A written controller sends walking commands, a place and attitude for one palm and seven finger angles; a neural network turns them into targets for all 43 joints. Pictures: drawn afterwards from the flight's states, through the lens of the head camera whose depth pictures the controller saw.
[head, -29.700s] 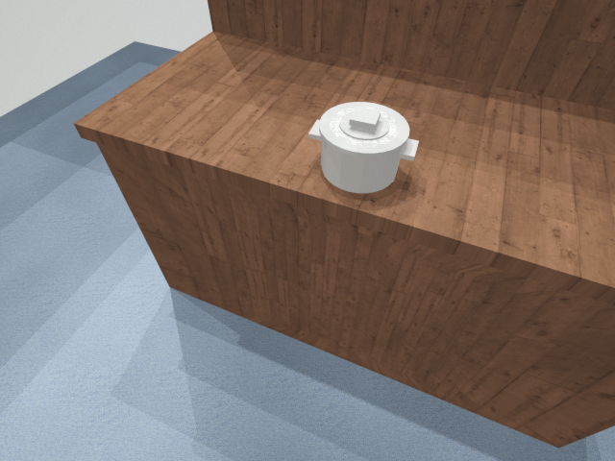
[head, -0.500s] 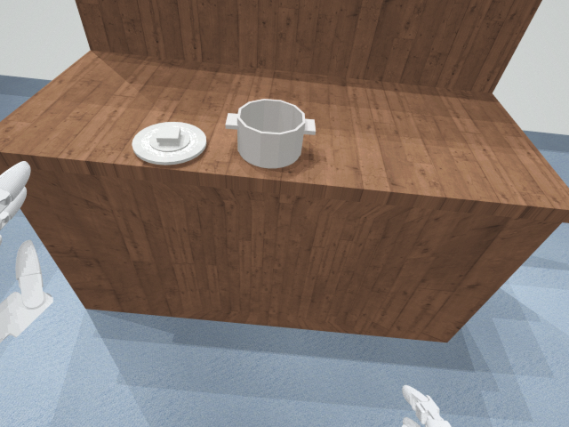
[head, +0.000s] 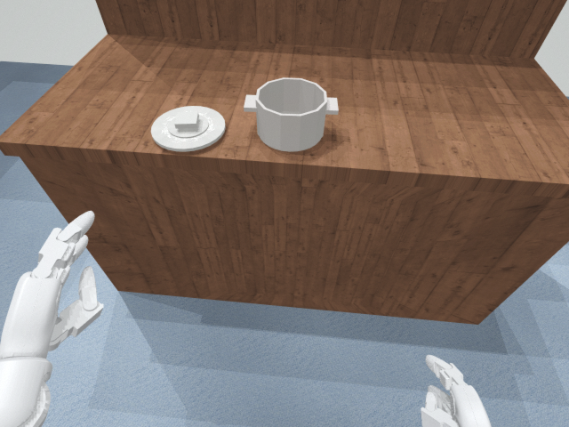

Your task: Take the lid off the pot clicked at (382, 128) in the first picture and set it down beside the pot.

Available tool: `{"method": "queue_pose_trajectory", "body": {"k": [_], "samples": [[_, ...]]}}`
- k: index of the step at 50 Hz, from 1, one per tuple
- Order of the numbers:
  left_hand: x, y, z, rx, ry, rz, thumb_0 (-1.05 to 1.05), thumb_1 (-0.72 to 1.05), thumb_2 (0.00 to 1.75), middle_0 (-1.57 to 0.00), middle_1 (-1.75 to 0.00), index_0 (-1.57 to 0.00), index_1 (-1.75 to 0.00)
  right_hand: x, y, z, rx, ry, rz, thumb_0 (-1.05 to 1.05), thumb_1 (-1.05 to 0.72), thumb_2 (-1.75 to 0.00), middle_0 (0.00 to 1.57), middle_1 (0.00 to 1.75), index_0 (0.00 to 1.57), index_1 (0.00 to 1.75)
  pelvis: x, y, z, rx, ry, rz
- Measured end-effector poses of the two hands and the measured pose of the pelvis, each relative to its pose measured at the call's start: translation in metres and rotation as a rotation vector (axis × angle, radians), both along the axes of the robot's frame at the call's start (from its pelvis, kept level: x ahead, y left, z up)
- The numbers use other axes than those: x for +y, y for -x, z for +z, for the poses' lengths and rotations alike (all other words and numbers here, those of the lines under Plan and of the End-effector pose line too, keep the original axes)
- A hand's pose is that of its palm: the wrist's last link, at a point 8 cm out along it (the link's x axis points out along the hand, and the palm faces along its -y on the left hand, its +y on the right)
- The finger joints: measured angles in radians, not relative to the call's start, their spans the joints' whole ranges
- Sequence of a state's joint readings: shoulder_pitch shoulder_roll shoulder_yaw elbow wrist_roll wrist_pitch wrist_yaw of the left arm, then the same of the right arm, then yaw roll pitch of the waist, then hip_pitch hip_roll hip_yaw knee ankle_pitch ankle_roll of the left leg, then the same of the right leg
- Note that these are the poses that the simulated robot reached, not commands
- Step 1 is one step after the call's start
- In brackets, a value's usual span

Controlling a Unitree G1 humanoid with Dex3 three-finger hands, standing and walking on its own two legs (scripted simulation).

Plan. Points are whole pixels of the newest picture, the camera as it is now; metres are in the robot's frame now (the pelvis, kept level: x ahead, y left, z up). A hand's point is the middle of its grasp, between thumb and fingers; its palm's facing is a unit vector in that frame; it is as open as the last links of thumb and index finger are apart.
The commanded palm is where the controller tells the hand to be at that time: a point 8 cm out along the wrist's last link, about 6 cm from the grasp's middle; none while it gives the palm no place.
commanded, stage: let the arm hang, fingers relaxed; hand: left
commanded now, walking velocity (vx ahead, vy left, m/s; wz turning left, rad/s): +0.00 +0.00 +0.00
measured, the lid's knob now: (187, 120) +0.72 +0.27 +0.02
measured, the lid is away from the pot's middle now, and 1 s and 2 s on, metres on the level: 0.24 0.24 0.24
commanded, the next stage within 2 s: look to check the result in 1.12 s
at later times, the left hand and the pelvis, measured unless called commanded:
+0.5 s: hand out of the picture -0.05 +0.18 -0.17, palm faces +0.03 -0.98 -0.21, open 7.3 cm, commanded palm none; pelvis +0.00 -0.01 +0.01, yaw +1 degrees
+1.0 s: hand out of the picture +0.01 +0.14 -0.17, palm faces +0.03 -0.98 -0.18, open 7.3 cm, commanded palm none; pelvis +0.01 -0.02 +0.01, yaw +0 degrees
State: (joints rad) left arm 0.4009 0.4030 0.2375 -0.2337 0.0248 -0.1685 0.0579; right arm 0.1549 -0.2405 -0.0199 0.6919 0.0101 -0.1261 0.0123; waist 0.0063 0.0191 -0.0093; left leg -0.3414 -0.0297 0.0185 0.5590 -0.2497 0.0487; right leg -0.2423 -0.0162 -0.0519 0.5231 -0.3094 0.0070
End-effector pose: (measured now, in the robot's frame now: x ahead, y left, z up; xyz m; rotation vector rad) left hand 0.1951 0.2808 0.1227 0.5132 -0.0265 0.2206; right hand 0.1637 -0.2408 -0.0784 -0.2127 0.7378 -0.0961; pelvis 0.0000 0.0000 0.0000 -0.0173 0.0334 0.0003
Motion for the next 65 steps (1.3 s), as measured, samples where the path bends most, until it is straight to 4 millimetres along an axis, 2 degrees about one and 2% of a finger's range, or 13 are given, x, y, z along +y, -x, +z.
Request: {"method": "queue_pose_trajectory", "body": {"k": [3, 6, 8, 10, 12, 15, 18, 21, 24, 31, 37, 41, 65], "samples": [[0.0, 0.009, -0.105, 0.411, 0.152, 0.123, 0.0, 0.9, 0.9, -0.19, -0.29, -0.2, -0.3, -0.004, 0.011, -0.023, 0.08, -0.03, -0.03, 0.01, -0.9, -0.9, 0.2, 0.3, 0.2, 0.3, 0.001, 0.0, -0.005, -0.001, -0.006, 0.002], [-0.025, 0.051, -0.19, 0.764, 0.288, 0.18, 0.01, 0.9, 0.9, -0.19, -0.29, -0.19, -0.29, -0.006, 0.036, -0.034, 0.171, -0.031, -0.063, 0.01, -0.9, -0.9, 0.2, 0.3, 0.2, 0.3, -0.005, -0.002, -0.007, -0.022, -0.009, 0.006], [-0.049, 0.087, -0.231, 0.946, 0.374, 0.187, 0.01, 0.91, 0.9, -0.19, -0.29, -0.19, -0.29, -0.009, 0.059, -0.036, 0.253, -0.014, -0.085, 0.01, -0.9, -0.9, 0.2, 0.3, 0.2, 0.3, -0.009, -0.003, -0.006, -0.038, -0.009, 0.008], [-0.074, 0.124, -0.26, 1.101, 0.452, 0.184, 0.01, 0.91, 0.9, -0.19, -0.29, -0.19, -0.29, -0.011, 0.083, -0.036, 0.34, 0.01, -0.109, 0.01, -0.9, -0.9, 0.2, 0.3, 0.2, 0.3, -0.012, -0.002, -0.004, -0.047, -0.007, 0.008], [-0.074, 0.153, -0.272, 1.174, 0.489, 0.256, 0.0, 0.97, 0.9, -0.2, -0.29, -0.2, -0.3, -0.013, 0.108, -0.035, 0.43, 0.033, -0.125, 0.01, -0.9, -0.9, 0.2, 0.3, 0.2, 0.3, -0.015, 0.0, -0.002, -0.048, 0.0, 0.013], [-0.07, 0.19, -0.278, 1.294, 0.489, 0.289, -0.01, 1.0, 0.9, -0.2, -0.29, -0.2, -0.3, -0.015, 0.142, -0.036, 0.552, 0.052, -0.145, 0.01, -0.9, -0.9, 0.2, 0.3, 0.2, 0.3, -0.017, 0.004, 0.001, -0.041, 0.008, 0.019], [-0.064, 0.221, -0.274, 1.387, 0.474, 0.329, 0.0, 0.98, 0.9, -0.2, -0.29, -0.2, -0.3, -0.014, 0.167, -0.039, 0.638, 0.046, -0.169, 0.01, -0.9, -0.9, 0.2, 0.3, 0.2, 0.29, -0.015, 0.007, 0.004, -0.034, 0.013, 0.021], [-0.06, 0.241, -0.266, 1.445, 0.453, 0.368, 0.0, 0.95, 0.9, -0.2, -0.29, -0.2, -0.3, -0.008, 0.183, -0.044, 0.684, 0.02, -0.186, 0.01, -0.9, -0.9, 0.2, 0.3, 0.2, 0.29, -0.013, 0.006, 0.006, -0.032, 0.012, 0.021], [-0.057, 0.25, -0.26, 1.47, 0.434, 0.392, 0.0, 0.94, 0.9, -0.2, -0.29, -0.2, -0.3, 0.001, 0.191, -0.051, 0.703, -0.016, -0.194, 0.01, -0.9, -0.9, 0.2, 0.3, 0.2, 0.29, -0.011, 0.005, 0.007, -0.035, 0.009, 0.017], [-0.066, 0.231, -0.258, 1.437, 0.425, 0.377, 0.01, 0.91, 0.9, -0.19, -0.29, -0.2, -0.3, 0.025, 0.188, -0.062, 0.697, -0.096, -0.192, 0.01, -0.91, -0.9, 0.2, 0.3, 0.2, 0.29, -0.01, 0.002, 0.008, -0.04, 0.002, 0.006], [-0.084, 0.199, -0.263, 1.373, 0.453, 0.323, 0.01, 0.91, 0.9, -0.19, -0.29, -0.2, -0.3, 0.029, 0.189, -0.063, 0.702, -0.11, -0.204, 0.02, -0.92, -0.9, 0.2, 0.3, 0.2, 0.3, -0.012, -0.003, 0.008, -0.043, -0.004, 0.001], [-0.084, 0.191, -0.265, 1.369, 0.444, 0.32, 0.02, 0.94, 0.9, -0.2, -0.29, -0.2, -0.3, 0.027, 0.187, -0.062, 0.696, -0.109, -0.22, 0.01, -0.92, -0.9, 0.2, 0.3, 0.2, 0.29, -0.015, -0.006, 0.007, -0.044, -0.007, -0.003], [-0.102, 0.185, -0.265, 1.409, 0.464, 0.329, 0.01, 0.91, 0.9, -0.2, -0.29, -0.2, -0.3, 0.01, 0.165, -0.061, 0.699, -0.088, -0.234, 0.01, -0.92, -0.9, 0.2, 0.3, 0.2, 0.29, -0.024, -0.026, 0.008, -0.037, -0.012, -0.015]]}}
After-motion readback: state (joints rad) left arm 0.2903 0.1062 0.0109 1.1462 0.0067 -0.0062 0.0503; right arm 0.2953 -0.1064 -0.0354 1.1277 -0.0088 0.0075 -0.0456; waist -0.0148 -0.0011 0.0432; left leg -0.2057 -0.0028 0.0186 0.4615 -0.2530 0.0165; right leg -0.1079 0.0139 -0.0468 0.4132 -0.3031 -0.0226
